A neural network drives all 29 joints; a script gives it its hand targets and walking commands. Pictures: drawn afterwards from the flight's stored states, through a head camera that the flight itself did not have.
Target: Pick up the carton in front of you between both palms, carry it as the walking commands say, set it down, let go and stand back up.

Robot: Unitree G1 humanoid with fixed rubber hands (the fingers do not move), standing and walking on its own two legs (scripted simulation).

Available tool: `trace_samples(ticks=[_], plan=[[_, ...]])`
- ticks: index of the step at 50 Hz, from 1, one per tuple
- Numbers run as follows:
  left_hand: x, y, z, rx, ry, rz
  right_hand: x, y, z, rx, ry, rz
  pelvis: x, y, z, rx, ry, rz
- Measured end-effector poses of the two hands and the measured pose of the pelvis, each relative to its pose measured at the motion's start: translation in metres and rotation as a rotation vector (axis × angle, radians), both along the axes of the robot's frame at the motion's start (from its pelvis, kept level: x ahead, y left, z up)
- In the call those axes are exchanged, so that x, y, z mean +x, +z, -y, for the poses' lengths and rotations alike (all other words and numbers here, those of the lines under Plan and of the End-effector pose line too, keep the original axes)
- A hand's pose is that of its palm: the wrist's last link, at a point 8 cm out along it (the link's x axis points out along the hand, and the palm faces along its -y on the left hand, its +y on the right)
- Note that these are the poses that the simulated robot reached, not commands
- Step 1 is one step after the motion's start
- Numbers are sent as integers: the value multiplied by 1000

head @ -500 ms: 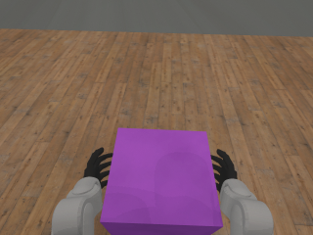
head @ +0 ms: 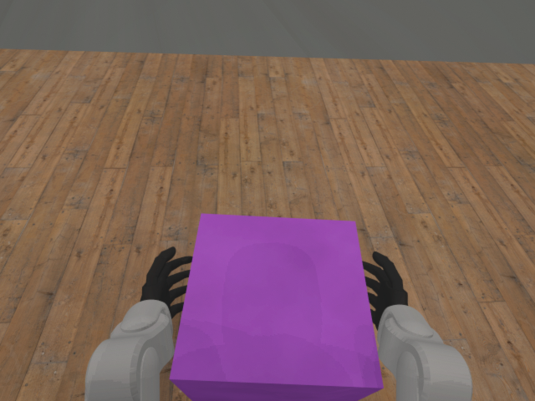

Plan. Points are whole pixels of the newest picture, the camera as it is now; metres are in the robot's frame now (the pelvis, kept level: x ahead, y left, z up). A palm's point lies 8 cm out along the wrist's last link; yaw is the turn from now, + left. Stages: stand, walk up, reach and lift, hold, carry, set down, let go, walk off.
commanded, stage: carry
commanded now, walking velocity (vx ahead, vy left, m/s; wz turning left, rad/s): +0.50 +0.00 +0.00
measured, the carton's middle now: (271, 321) +0.23 -0.01 +0.00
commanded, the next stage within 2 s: none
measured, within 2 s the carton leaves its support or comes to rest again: neither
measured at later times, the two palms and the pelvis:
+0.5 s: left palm (204, 146) +0.54 +0.11 +0.08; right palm (355, 146) +0.57 -0.18 +0.07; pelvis +0.32 -0.05 +0.00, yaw +4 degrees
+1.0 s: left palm (207, 104) +0.70 +0.13 +0.07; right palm (339, 108) +0.70 -0.17 +0.07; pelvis +0.47 -0.02 -0.01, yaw +1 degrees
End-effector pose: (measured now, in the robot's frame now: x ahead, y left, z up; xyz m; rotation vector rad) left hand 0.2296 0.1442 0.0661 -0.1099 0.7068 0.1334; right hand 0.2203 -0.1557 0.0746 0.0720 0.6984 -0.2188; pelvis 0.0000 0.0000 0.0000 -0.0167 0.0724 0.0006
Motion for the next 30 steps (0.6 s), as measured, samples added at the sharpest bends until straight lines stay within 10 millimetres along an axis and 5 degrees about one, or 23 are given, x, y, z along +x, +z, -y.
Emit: trace_samples(ticks=[9, 16, 23, 30], plan=[[122, 16, 10, 19, 45, 86, 135, 11, 11, 13, 47, 87, 130, -8, 19, 15, 23, 15], [229, -2, 32, 73, 85, 53, 257, -21, 32, 64, 87, 54, 238, -29, 48, 6, 51, 19], [290, 9, 31, 67, 133, -3, 330, -11, 29, 68, 132, -2, 305, -1, 55, 41, 77, -1], [360, 20, 24, 52, 87, 71, 388, 6, 24, 42, 91, 73, 371, -4, 40, 21, 50, 23]])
